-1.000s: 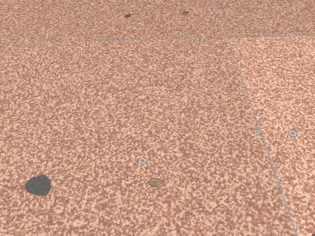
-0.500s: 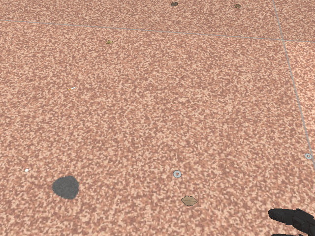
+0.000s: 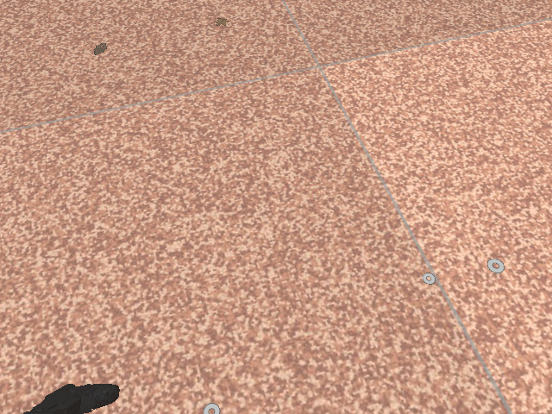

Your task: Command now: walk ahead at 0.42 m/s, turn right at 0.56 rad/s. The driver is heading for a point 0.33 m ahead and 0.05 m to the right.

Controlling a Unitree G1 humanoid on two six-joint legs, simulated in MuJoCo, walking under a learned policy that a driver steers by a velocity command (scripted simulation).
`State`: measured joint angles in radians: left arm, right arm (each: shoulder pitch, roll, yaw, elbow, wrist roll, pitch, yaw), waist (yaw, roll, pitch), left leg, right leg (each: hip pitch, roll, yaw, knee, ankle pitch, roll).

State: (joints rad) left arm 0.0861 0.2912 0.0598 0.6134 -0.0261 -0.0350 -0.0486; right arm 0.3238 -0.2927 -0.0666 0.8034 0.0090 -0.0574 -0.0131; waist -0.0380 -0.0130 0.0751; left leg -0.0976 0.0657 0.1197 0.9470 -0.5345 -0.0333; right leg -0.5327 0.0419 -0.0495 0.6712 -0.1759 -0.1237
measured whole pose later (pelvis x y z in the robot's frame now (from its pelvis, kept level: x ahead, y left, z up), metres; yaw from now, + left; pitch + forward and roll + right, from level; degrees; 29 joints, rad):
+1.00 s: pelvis +0.24 +0.00 +0.02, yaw -14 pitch -1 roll +1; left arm 0.25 0.21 0.02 0.81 0.01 0.00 0.03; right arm 0.16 -0.23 -0.03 0.81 -0.01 0.00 -0.01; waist -0.01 0.00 0.03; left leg -0.31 0.00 -0.02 0.56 -0.23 -0.01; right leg -0.19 0.00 0.06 0.58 -0.38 0.01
